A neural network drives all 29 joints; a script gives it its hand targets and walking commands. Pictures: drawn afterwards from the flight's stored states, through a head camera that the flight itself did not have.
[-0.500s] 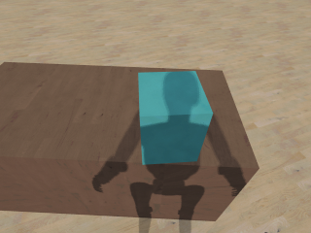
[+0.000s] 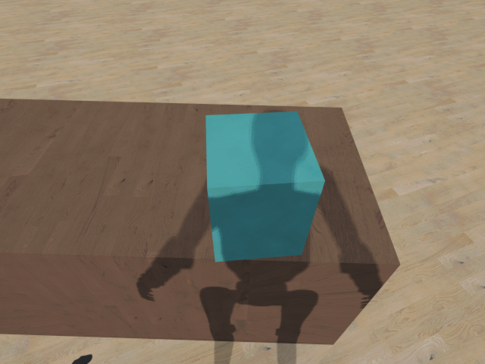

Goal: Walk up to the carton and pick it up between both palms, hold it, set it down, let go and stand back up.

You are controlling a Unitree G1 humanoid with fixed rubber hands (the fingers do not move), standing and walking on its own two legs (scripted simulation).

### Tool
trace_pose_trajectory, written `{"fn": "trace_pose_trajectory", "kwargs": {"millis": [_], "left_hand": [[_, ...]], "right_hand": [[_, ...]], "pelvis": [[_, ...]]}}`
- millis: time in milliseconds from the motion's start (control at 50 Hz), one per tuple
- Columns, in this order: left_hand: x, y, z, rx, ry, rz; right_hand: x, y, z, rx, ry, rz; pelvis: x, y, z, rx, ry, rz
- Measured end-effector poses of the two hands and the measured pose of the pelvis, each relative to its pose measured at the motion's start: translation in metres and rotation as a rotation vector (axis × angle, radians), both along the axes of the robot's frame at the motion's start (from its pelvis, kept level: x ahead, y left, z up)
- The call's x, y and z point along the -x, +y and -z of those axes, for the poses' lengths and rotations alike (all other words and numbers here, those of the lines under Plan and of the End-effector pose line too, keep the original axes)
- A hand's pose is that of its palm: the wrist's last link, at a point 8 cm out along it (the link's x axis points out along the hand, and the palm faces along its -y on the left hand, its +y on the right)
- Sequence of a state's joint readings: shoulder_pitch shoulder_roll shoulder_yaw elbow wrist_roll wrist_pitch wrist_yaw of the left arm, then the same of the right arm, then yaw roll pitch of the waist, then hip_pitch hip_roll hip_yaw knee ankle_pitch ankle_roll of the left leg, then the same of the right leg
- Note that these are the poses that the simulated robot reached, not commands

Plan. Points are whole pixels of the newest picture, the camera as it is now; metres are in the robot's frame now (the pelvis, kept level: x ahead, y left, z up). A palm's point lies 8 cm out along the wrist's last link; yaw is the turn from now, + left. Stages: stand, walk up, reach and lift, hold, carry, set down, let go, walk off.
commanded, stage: stand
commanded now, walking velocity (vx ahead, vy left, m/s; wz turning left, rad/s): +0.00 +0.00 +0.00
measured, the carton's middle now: (255, 187) +0.47 -0.01 -0.01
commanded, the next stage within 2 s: none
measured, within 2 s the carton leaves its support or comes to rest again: neither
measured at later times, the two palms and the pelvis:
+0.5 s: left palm out of the picture +0.09 +0.30 -0.11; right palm out of the picture +0.09 -0.31 -0.11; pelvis +0.00 +0.00 +0.00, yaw +0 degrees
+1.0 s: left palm out of the picture +0.09 +0.30 -0.11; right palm out of the picture +0.09 -0.31 -0.11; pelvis +0.01 +0.00 +0.00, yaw +0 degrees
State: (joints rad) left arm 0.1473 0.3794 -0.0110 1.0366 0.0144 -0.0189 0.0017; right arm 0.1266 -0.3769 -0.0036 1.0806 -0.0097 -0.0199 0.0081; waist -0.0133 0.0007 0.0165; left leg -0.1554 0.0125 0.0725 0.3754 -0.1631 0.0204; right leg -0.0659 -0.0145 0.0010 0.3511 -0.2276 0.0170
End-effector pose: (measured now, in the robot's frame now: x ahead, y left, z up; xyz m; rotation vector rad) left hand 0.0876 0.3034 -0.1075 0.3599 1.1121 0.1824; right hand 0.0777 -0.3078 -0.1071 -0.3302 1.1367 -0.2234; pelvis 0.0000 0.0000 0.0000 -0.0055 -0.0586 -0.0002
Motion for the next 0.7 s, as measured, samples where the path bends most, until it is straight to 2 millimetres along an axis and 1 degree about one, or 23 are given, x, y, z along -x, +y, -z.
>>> {"fn": "trace_pose_trajectory", "kwargs": {"millis": [120,260,540,700], "left_hand": [[-0.005,-0.001,-0.001,-0.001,-0.005,0.000],[-0.005,-0.002,-0.001,0.000,-0.001,-0.008],[-0.001,-0.001,-0.001,-0.004,0.015,-0.020],[-0.003,-0.003,0.000,0.000,0.012,-0.020]], "right_hand": [[-0.005,-0.001,0.000,0.000,-0.003,-0.001],[-0.010,0.000,-0.001,-0.003,-0.011,-0.005],[-0.010,-0.002,-0.001,-0.001,-0.003,-0.001],[-0.012,-0.003,-0.002,0.003,-0.007,0.003]], "pelvis": [[-0.002,-0.002,0.000,0.000,0.000,0.001],[-0.004,-0.003,-0.001,0.000,-0.001,0.001],[-0.004,-0.004,-0.001,-0.001,0.000,0.000],[-0.005,-0.004,-0.002,-0.001,-0.002,0.002]]}}
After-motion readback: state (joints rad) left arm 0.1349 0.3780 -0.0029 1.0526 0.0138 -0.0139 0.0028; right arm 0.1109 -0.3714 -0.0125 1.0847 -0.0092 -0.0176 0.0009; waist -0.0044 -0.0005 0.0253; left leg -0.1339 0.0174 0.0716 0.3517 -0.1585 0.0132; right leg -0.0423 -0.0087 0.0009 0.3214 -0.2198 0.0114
